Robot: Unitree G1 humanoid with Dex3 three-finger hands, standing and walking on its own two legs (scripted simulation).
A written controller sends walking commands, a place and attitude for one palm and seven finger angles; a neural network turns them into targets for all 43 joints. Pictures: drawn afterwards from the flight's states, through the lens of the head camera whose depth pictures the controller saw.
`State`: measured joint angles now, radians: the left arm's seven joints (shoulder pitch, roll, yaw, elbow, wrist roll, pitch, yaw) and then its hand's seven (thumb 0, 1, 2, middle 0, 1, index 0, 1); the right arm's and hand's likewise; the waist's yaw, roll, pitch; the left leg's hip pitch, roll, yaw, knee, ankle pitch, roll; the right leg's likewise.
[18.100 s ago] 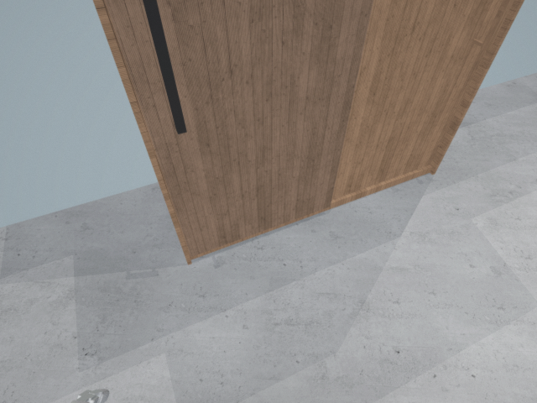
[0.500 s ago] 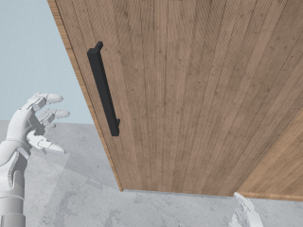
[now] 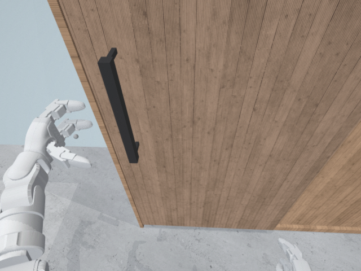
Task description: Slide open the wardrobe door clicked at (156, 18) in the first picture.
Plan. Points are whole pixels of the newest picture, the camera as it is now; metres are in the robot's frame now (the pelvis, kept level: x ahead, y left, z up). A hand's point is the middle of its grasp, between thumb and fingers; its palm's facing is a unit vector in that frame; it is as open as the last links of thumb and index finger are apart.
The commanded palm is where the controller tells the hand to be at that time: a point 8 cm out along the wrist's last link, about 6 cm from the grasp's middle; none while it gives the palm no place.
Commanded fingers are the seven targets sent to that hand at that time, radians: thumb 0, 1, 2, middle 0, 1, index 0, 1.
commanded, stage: move the hooked fingers beside the handle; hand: left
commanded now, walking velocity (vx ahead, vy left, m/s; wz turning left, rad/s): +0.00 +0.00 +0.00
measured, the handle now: (125, 114) +0.46 +0.17 +0.11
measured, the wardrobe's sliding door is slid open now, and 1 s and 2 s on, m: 0.00 0.00 0.00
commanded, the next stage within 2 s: feel for the door with the fingertips in 1.36 s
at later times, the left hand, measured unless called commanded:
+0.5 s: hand (90, 120) +0.40 +0.23 +0.14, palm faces +0.01 -1.00 -0.01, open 14.0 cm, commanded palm +0.38 +0.28 +0.14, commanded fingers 0.00 -0.50 0.30 -0.30 -1.20 -0.30 -1.20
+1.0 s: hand (87, 123) +0.40 +0.24 +0.13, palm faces +0.03 -1.00 -0.01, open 14.0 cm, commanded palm +0.37 +0.29 +0.14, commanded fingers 0.00 -0.50 0.30 -0.30 -1.20 -0.30 -1.20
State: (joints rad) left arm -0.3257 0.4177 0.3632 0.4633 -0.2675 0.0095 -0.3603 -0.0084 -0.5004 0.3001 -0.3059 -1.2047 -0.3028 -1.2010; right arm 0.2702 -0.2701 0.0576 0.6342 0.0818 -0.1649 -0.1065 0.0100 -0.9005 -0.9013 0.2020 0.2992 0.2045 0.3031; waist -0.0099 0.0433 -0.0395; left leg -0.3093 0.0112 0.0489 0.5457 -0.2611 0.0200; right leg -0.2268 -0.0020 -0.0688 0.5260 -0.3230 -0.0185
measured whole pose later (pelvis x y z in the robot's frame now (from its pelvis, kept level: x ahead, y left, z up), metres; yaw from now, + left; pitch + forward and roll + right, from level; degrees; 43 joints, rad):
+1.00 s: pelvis +0.01 +0.00 +0.00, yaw -1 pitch +5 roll -1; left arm -0.49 0.45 0.38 0.69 -0.24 -0.07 -0.35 -0.01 -0.50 0.30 -0.30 -1.20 -0.30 -1.20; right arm 0.32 -0.28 0.04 0.63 0.08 -0.07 -0.08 0.01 -0.90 -0.90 0.20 0.30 0.20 0.30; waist -0.04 0.03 -0.06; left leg -0.39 0.02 0.06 0.60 -0.30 0.02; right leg -0.30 0.01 -0.06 0.56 -0.34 -0.02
